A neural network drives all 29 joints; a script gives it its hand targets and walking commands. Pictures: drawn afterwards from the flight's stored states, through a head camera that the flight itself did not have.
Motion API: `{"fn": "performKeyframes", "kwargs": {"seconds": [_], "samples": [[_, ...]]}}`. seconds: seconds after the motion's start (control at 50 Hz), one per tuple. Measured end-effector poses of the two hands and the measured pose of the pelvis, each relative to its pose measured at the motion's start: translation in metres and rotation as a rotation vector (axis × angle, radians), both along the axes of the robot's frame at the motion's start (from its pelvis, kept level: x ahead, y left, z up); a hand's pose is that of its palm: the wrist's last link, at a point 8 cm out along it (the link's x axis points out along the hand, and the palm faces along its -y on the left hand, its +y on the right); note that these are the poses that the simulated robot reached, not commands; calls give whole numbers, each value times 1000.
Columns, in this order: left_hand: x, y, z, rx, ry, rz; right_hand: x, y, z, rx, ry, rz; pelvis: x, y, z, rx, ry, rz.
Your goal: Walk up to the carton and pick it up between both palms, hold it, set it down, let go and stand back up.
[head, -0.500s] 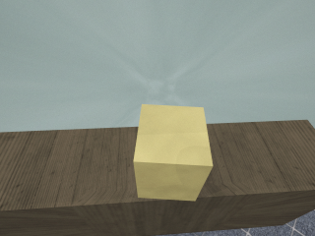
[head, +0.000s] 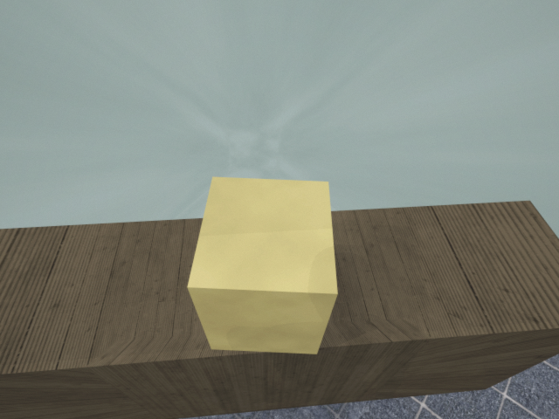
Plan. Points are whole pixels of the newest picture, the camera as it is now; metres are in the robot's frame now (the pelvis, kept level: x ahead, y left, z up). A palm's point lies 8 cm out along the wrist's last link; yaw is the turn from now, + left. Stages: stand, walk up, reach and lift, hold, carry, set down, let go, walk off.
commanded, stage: walk up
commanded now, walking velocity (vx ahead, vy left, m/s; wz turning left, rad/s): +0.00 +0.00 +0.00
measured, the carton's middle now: (267, 269) +0.39 +0.02 -0.07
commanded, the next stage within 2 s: stand in 0.54 s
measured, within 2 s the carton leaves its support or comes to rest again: neither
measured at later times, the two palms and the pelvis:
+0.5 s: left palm out of the picture +0.01 +0.18 -0.14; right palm out of the picture +0.01 -0.22 -0.13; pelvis +0.03 -0.03 +0.02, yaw +1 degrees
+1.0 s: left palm out of the picture +0.02 +0.17 -0.14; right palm out of the picture +0.01 -0.22 -0.13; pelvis +0.05 -0.02 +0.01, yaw +1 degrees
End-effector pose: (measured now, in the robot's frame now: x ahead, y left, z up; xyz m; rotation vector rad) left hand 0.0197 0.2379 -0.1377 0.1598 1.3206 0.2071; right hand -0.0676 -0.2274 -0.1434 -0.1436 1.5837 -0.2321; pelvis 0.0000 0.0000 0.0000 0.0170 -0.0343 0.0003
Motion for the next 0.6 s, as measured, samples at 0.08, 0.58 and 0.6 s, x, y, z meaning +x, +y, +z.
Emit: {"fn": "performKeyframes", "kwargs": {"seconds": [0.08, 0.58, 0.6], "samples": [[2, -28, 11, -5, 10, -4, 25, -10, -7, 46, -40, 10, 10, -13, 6, -12, 7, 4], [-17, -58, 4, -92, 120, 39, 76, 7, 10, 89, -127, 63, 33, -24, 16, -22, 3, 13], [-19, -58, 4, -90, 129, 40, 76, 8, 9, 91, -127, 62, 34, -24, 16, -22, 3, 13]]}}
